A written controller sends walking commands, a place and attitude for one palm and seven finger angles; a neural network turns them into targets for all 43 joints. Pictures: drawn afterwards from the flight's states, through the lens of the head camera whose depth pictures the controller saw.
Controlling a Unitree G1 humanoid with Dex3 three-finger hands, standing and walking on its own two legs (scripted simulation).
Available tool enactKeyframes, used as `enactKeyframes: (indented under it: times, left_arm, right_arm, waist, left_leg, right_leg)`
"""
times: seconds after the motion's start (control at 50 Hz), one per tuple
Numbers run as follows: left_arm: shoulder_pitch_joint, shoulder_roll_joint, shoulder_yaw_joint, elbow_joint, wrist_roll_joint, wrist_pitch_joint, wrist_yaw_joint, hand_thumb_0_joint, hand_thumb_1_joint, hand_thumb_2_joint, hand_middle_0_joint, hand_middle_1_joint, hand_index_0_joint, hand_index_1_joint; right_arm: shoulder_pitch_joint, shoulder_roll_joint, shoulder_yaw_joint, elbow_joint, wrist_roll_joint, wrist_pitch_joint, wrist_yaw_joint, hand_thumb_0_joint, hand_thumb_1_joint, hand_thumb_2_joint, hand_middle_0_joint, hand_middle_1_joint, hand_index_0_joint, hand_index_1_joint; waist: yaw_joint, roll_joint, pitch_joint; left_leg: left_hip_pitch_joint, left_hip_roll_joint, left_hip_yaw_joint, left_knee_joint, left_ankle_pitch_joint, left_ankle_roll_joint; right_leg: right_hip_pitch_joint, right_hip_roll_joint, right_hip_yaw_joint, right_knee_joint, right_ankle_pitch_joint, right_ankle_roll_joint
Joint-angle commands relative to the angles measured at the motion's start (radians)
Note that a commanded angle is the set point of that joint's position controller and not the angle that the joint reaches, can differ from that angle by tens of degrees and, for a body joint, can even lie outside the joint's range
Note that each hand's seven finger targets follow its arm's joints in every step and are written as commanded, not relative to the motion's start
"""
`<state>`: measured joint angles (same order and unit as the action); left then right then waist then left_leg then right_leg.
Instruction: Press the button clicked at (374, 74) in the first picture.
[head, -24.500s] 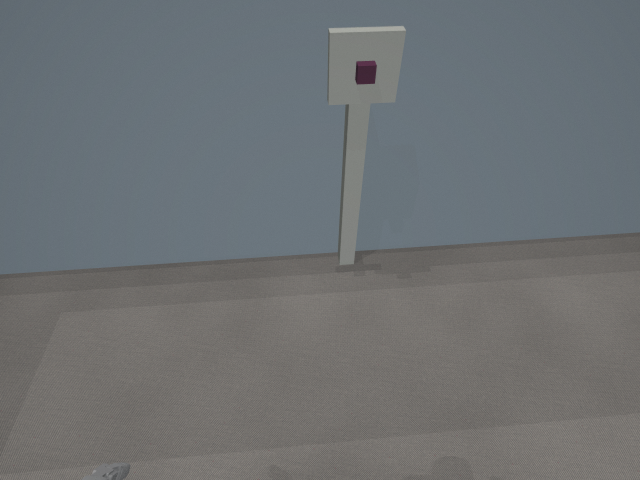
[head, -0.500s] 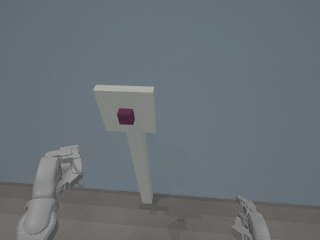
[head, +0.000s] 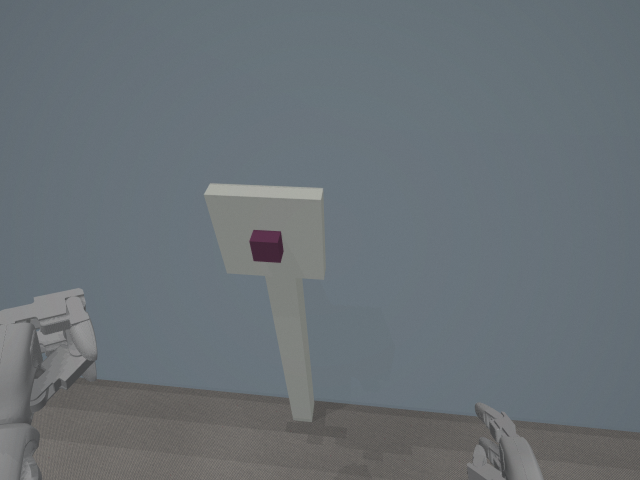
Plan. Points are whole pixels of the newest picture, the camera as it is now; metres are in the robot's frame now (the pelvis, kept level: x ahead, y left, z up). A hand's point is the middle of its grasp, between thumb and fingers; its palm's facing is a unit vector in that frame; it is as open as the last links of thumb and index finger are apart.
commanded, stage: draw the hand back to the body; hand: left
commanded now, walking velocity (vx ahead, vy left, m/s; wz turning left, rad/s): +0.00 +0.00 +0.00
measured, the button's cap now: (267, 244) +0.45 +0.15 +0.04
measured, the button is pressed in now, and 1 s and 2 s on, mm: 0 0 0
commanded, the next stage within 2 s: step back with the hand held close in 0.22 s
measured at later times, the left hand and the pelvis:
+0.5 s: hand (91, 357) +0.17 +0.24 +0.16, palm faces +0.38 -0.82 -0.43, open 3.1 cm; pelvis -0.02 +0.00 +0.00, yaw +0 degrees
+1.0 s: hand (45, 422) +0.12 +0.25 +0.15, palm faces +0.35 -0.81 -0.47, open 3.1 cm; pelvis -0.07 +0.02 -0.01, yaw +0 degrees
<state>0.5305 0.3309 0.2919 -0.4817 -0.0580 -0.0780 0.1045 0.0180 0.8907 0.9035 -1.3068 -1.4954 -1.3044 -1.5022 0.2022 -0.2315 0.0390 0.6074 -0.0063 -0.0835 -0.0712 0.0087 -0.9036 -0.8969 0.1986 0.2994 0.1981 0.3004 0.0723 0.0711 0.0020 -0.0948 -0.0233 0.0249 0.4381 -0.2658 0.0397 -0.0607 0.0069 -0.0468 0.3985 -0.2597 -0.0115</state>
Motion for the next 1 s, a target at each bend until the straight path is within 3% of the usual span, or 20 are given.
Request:
enactKeyframes:
  times: [0.0,0.02,0.08,0.1,0.14,0.18,0.28,0.32,0.34,0.36,0.42,0.46,0.52,0.6,0.66,0.78,0.9,0.98]
  left_arm:
    - [-0.071,0.120,0.074,-0.172,-0.005,-0.054,0.015,0.000,0.900,0.900,-1.300,-1.500,-1.300,-1.500]
    - [-0.090,0.127,0.078,-0.191,-0.002,-0.059,0.017,0.000,0.900,0.900,-1.300,-1.500,-1.300,-1.500]
    - [-0.089,0.154,0.099,-0.195,0.001,-0.064,0.023,0.000,0.900,0.900,-1.300,-1.500,-1.300,-1.500]
    - [-0.098,0.151,0.096,-0.215,0.000,-0.066,0.024,0.000,0.900,0.900,-1.300,-1.500,-1.300,-1.500]
    - [-0.090,0.153,0.102,-0.213,-0.001,-0.066,0.026,0.000,0.900,0.900,-1.300,-1.500,-1.300,-1.500]
    - [-0.090,0.165,0.110,-0.221,0.000,-0.067,0.027,0.000,0.900,0.900,-1.300,-1.500,-1.300,-1.500]
    - [-0.074,0.150,0.107,-0.196,-0.001,-0.067,0.026,0.000,0.900,0.900,-1.300,-1.500,-1.300,-1.500]
    - [-0.112,0.118,0.067,-0.168,0.001,-0.065,0.023,0.000,0.900,0.900,-1.300,-1.500,-1.300,-1.500]
    - [-0.198,0.247,0.204,-0.247,-0.001,-0.105,0.027,0.000,0.900,0.900,-1.300,-1.500,-1.300,-1.500]
    - [-0.084,0.179,0.157,-0.153,0.001,-0.107,0.019,0.000,0.900,0.900,-1.300,-1.500,-1.300,-1.500]
    - [0.004,0.147,0.122,-0.188,0.007,-0.128,0.014,0.000,0.900,0.900,-1.300,-1.500,-1.300,-1.500]
    - [0.045,0.162,0.137,-0.221,0.006,-0.136,0.019,0.000,0.900,0.900,-1.300,-1.500,-1.300,-1.500]
    - [0.088,0.189,0.169,-0.243,0.002,-0.139,0.027,0.000,0.900,0.900,-1.300,-1.500,-1.300,-1.500]
    - [0.101,0.206,0.186,-0.271,-0.004,-0.142,0.034,0.000,0.900,0.900,-1.300,-1.500,-1.300,-1.500]
    - [0.109,0.208,0.185,-0.284,0.001,-0.147,0.039,0.000,0.900,0.900,-1.300,-1.500,-1.300,-1.500]
    - [0.114,0.209,0.192,-0.295,0.011,-0.155,0.047,0.000,0.900,0.900,-1.300,-1.500,-1.300,-1.500]
    - [0.093,0.203,0.195,-0.309,0.029,-0.179,0.056,0.000,0.900,0.900,-1.300,-1.500,-1.300,-1.500]
    - [0.072,0.217,0.210,-0.312,0.039,-0.195,0.065,0.000,0.900,0.900,-1.300,-1.500,-1.300,-1.500]
  right_arm:
    - [-0.140,-0.096,-0.043,-0.163,0.005,-0.050,-0.009,0.000,-0.900,-0.900,0.200,0.300,0.200,0.300]
    - [-0.140,-0.097,-0.045,-0.162,0.005,-0.052,-0.010,0.000,-0.900,-0.900,0.200,0.300,0.200,0.300]
    - [-0.143,-0.098,-0.045,-0.161,0.003,-0.058,-0.015,0.000,-0.900,-0.900,0.200,0.300,0.200,0.300]
    - [-0.143,-0.096,-0.042,-0.164,0.001,-0.060,-0.015,0.000,-0.900,-0.900,0.200,0.300,0.200,0.300]
    - [-0.144,-0.091,-0.040,-0.161,0.001,-0.066,-0.016,0.000,-0.900,-0.900,0.200,0.300,0.200,0.300]
    - [-0.146,-0.094,-0.041,-0.161,0.002,-0.070,-0.017,0.000,-0.900,-0.900,0.200,0.300,0.200,0.300]
    - [-0.148,-0.091,-0.042,-0.155,0.002,-0.073,-0.016,0.000,-0.900,-0.900,0.200,0.300,0.200,0.300]
    - [-0.148,-0.090,-0.039,-0.148,0.000,-0.070,-0.015,0.000,-0.900,-0.900,0.200,0.300,0.200,0.300]
    - [-0.135,-0.119,-0.048,-0.190,0.007,-0.043,-0.008,0.000,-0.900,-0.900,0.200,0.300,0.200,0.300]
    - [-0.133,-0.104,-0.051,-0.168,0.001,-0.027,-0.009,0.000,-0.900,-0.900,0.200,0.300,0.200,0.300]
    - [-0.126,-0.114,-0.061,-0.178,-0.004,0.006,-0.002,0.000,-0.900,-0.900,0.200,0.300,0.200,0.300]
    - [-0.122,-0.116,-0.070,-0.188,-0.003,0.020,-0.003,0.000,-0.900,-0.900,0.200,0.300,0.200,0.300]
    - [-0.124,-0.113,-0.078,-0.204,0.003,0.038,-0.009,0.000,-0.900,-0.900,0.200,0.300,0.200,0.300]
    - [-0.123,-0.112,-0.087,-0.218,0.013,0.053,-0.014,0.000,-0.900,-0.900,0.200,0.300,0.200,0.300]
    - [-0.119,-0.118,-0.091,-0.224,0.013,0.052,-0.017,0.000,-0.900,-0.900,0.200,0.300,0.200,0.300]
    - [-0.116,-0.127,-0.097,-0.227,0.012,0.039,-0.018,0.000,-0.900,-0.900,0.200,0.300,0.200,0.300]
    - [-0.102,-0.125,-0.093,-0.234,0.010,0.017,-0.020,0.000,-0.900,-0.900,0.200,0.300,0.200,0.300]
    - [-0.093,-0.130,-0.094,-0.228,0.002,0.000,-0.023,0.000,-0.900,-0.900,0.200,0.300,0.200,0.300]
  waist:
    - [-0.013,-0.043,0.000]
    - [-0.013,-0.016,-0.014]
    - [-0.004,-0.037,-0.033]
    - [-0.003,-0.002,-0.047]
    - [-0.001,0.004,-0.038]
    - [0.001,-0.018,-0.042]
    - [0.001,-0.004,-0.011]
    - [-0.011,-0.018,0.014]
    - [-0.053,-0.039,0.078]
    - [-0.055,-0.091,0.058]
    - [-0.062,-0.050,-0.021]
    - [-0.062,-0.030,-0.095]
    - [-0.060,-0.025,-0.154]
    - [-0.064,-0.054,-0.172]
    - [-0.064,-0.016,-0.161]
    - [-0.066,-0.017,-0.134]
    - [-0.077,-0.023,-0.073]
    - [-0.079,-0.038,-0.056]
  left_leg:
    - [0.000,0.046,-0.047,-0.073,0.244,-0.016]
    - [0.008,0.044,-0.046,-0.073,0.232,-0.016]
    - [0.006,0.044,-0.050,-0.077,0.219,-0.015]
    - [0.006,0.042,-0.055,-0.079,0.223,-0.017]
    - [0.004,0.040,-0.052,-0.077,0.225,-0.019]
    - [0.004,0.042,-0.054,-0.077,0.226,-0.020]
    - [-0.003,0.042,-0.049,-0.084,0.202,-0.021]
    - [-0.009,0.040,-0.050,-0.090,0.179,-0.018]
    - [-0.101,0.061,-0.081,-0.066,0.105,0.010]
    - [-0.081,0.055,-0.087,-0.046,0.099,0.012]
    - [-0.079,0.062,-0.084,-0.032,0.178,0.006]
    - [-0.075,0.072,-0.081,-0.030,0.270,0.005]
    - [-0.086,0.087,-0.090,-0.026,0.368,0.001]
    - [-0.120,0.096,-0.097,-0.012,0.385,0.001]
    - [-0.159,0.111,-0.111,-0.029,0.364,0.007]
    - [-0.293,0.129,-0.135,-0.054,0.164,0.025]
    - [-0.465,0.131,-0.166,-0.083,-0.192,0.044]
    - [-0.485,0.127,-0.178,-0.067,-0.275,0.044]
  right_leg:
    - [-0.054,-0.008,0.021,-0.063,0.185,-0.012]
    - [-0.053,-0.009,0.024,-0.064,0.175,-0.012]
    - [-0.036,-0.007,0.024,-0.064,0.163,-0.015]
    - [-0.026,-0.010,0.027,-0.057,0.166,-0.017]
    - [-0.029,-0.010,0.026,-0.059,0.174,-0.016]
    - [-0.024,-0.006,0.026,-0.065,0.173,-0.018]
    - [-0.038,-0.005,0.029,-0.078,0.152,-0.017]
    - [-0.054,-0.006,0.028,-0.081,0.130,-0.015]
    - [-0.145,-0.055,0.124,-0.139,0.116,-0.007]
    - [-0.166,-0.075,0.128,-0.157,0.091,-0.010]
    - [-0.140,-0.088,0.108,-0.124,0.159,-0.011]
    - [-0.099,-0.083,0.088,-0.072,0.254,-0.004]
    - [-0.068,-0.072,0.068,-0.015,0.317,0.004]
    - [-0.068,-0.072,0.069,0.022,0.347,0.008]
    - [-0.079,-0.058,0.065,0.052,0.309,0.012]
    - [-0.071,-0.054,0.090,0.084,0.209,0.012]
    - [-0.073,-0.059,0.130,0.081,0.019,0.002]
    - [-0.125,-0.060,0.150,0.050,-0.105,-0.004]
